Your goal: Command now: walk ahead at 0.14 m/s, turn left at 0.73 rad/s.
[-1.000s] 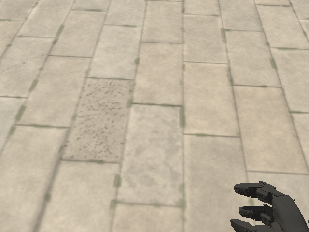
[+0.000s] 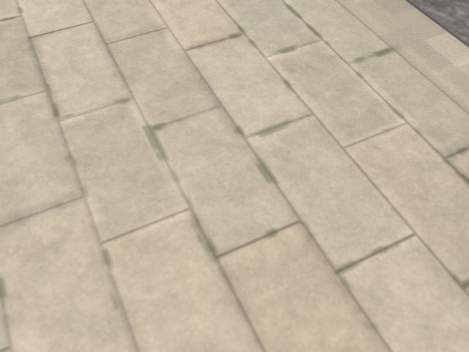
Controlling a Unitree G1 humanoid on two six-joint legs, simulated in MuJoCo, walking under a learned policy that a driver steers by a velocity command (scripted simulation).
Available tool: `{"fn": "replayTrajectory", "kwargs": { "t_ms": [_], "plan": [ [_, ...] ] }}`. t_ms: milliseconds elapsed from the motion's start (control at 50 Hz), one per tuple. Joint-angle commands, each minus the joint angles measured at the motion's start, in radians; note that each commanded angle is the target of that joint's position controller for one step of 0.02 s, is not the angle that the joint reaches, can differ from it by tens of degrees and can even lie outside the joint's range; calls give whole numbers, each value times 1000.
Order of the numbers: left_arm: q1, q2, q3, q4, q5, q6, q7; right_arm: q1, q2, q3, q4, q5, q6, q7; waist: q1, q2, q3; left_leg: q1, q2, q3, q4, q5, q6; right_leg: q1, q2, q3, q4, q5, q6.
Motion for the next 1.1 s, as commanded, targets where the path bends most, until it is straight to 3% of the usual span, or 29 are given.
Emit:
{"fn": "replayTrajectory", "kwargs": {
  "t_ms": [20,40,60,80,100,120,180,240,300,400,480,520,540,560,580,600,640,680,740,800,900,940,960,980,1000,1020,1040,1060,1100],
  "plan": [
    [-35,78,26,-113,20,16,-10,250,-242,-80,7,11,-13,-29,-76,175,-155,423,167,-343,-83,753,141,-330,-7,47,637,-6,68],
    [85,53,15,-149,22,35,-15,218,-325,-104,-31,32,2,-29,-15,278,-312,557,340,-772,-182,874,351,-522,123,262,883,-223,117],
    [109,84,6,-132,41,39,-12,141,-305,-110,-83,49,21,-34,-14,121,-346,511,370,-799,-266,453,358,-539,43,382,875,-162,115],
    [12,122,16,-140,38,39,-11,85,-223,-88,-94,41,38,-39,-18,-6,-215,381,317,-729,-308,158,318,-558,17,383,811,-90,112],
    [-56,129,22,-152,39,38,-7,51,-173,-71,-85,37,49,-39,4,-73,-114,278,251,-650,-343,22,248,-565,-11,372,700,-28,113],
    [-72,127,21,-163,43,48,-5,36,-163,-70,-89,41,50,-40,7,-43,-100,234,200,-589,-349,8,202,-525,-28,368,609,16,117],
    [-51,88,9,-151,40,83,-4,33,-192,-84,-90,34,44,-33,5,-13,-159,215,115,-514,-315,86,116,-438,-8,353,491,76,129],
    [-96,88,8,-168,28,92,-3,35,-223,-99,-97,34,52,-36,-24,36,-174,252,89,-563,-326,-80,64,-466,1,376,374,101,138],
    [-138,107,14,-178,26,90,-2,27,-233,-106,-109,32,66,-37,-52,86,-155,273,71,-636,-358,-297,39,-491,12,398,291,130,138],
    [-161,126,18,-177,16,66,0,16,-248,-115,-116,22,68,-30,-70,117,-152,305,58,-725,-341,-333,39,-445,47,422,160,120,105],
    [-118,145,22,-165,3,48,5,-35,-253,-116,-128,18,67,-18,-46,146,-146,236,38,-783,-321,-260,25,-276,91,421,-12,98,68],
    [-42,165,29,-147,1,40,19,-80,-244,-111,-137,27,62,-15,5,151,-140,127,-9,-791,-324,-343,-36,-86,87,419,-218,157,51],
    [-27,205,40,-145,4,37,32,-61,-217,-102,-133,37,55,-17,11,84,-147,49,-74,-733,-266,-484,-92,28,5,468,-355,169,34],
    [-41,300,58,-175,13,42,39,-14,-166,-89,-143,52,50,-23,-11,-105,-197,-31,-179,-545,-24,-561,-147,93,-247,717,-459,-25,-38],
    [-153,326,58,-205,34,46,29,-10,-211,-103,-138,24,45,-30,-26,-208,-132,-142,-235,-317,266,-509,-166,-11,-397,878,-504,11,-120],
    [-166,238,40,-204,35,52,23,-41,-287,-119,-126,0,45,-28,-31,-113,-109,-109,-128,-286,404,-416,-174,-98,-365,745,-463,177,-141],
    [-207,166,18,-218,27,56,14,21,-241,-108,-102,0,63,-5,-68,-105,-111,-67,-114,-254,581,-323,-156,-136,-242,518,-388,381,-96],
    [-172,159,14,-226,30,56,10,38,-224,-94,-92,17,77,15,-48,-133,-114,-83,-99,-214,671,-308,-159,-114,-206,434,-348,528,-104],
    [-43,182,28,-192,29,47,1,-45,-200,-74,-111,27,81,13,16,-146,-105,-140,-81,-200,565,-335,-177,21,-221,425,-306,677,-123],
    [10,203,42,-165,27,43,-5,-79,-175,-60,-112,32,85,7,36,-182,-123,-114,-82,-206,430,-379,-178,95,-243,425,-270,757,-132],
    [-11,166,25,-123,24,43,-38,-87,-101,-14,-75,40,87,-31,23,-254,-129,217,-65,-116,-39,-380,-140,-35,-185,443,-252,758,-115],
    [8,218,48,-103,3,54,-50,-26,-130,-18,-49,27,69,-56,-19,-223,-114,349,-60,-109,-293,-123,-115,-87,-165,480,-177,831,-69],
    [34,210,50,-106,-7,51,-52,-2,-185,-28,-43,16,53,-65,-13,-165,-161,479,28,-191,-321,-58,-89,-168,-154,494,-156,715,-26],
    [43,137,35,-135,-11,45,-57,29,-243,-34,-51,-1,42,-75,-14,27,-216,617,260,-371,-312,108,-38,-306,-93,437,-18,382,20],
    [27,100,26,-160,-14,51,-49,-48,-313,-57,-49,27,48,-78,-5,279,-159,489,387,-419,-264,355,91,-392,41,271,93,-56,43],
    [0,170,47,-141,1,67,-42,-59,-234,-43,-68,23,42,-76,-42,193,-138,452,401,-397,-267,411,149,-410,12,288,320,-148,54],
    [15,178,62,-125,2,81,-43,-102,-177,-24,-76,23,38,-76,-13,133,-107,410,359,-319,-272,403,137,-420,9,302,422,-117,57],
    [46,178,70,-107,2,94,-46,-155,-145,-12,-89,16,44,-79,17,117,-85,372,307,-240,-271,375,100,-409,-3,301,462,-70,70],
    [57,155,69,-106,9,111,-63,-173,-140,-10,-90,14,41,-88,25,166,-64,379,257,-152,-270,344,67,-420,-12,274,433,-5,97]
  ]
}}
